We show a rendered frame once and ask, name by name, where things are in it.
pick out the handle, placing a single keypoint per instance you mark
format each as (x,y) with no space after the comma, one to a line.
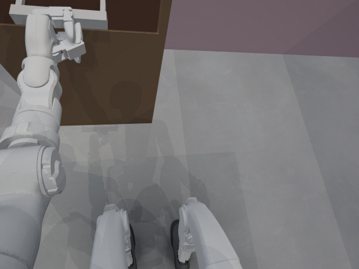
(88,19)

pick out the right robot shin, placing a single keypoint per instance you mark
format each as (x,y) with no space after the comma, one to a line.
(186,243)

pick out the robot left upper arm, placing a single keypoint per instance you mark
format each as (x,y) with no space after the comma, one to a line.
(29,178)

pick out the robot left hand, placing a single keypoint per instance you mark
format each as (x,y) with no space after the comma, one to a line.
(40,36)

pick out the cabinet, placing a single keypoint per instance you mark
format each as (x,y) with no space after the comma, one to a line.
(117,79)

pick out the right robot thigh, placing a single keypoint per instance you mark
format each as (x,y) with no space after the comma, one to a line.
(213,249)

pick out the drawer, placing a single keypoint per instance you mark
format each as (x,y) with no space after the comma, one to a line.
(128,15)

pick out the robot left forearm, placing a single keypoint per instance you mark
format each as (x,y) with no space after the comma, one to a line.
(38,115)

